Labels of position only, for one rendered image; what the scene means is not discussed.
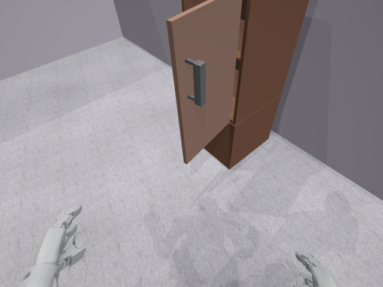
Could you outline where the left robot forearm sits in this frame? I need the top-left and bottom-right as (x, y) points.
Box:
(18, 263), (59, 287)

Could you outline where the handle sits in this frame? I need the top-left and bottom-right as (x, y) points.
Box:
(185, 58), (206, 107)

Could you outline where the right robot hand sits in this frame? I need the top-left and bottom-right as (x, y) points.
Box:
(293, 251), (338, 287)

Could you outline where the cupboard door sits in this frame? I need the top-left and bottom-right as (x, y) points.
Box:
(166, 0), (242, 164)

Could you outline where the left robot hand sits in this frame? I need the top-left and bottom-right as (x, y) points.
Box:
(33, 204), (86, 271)

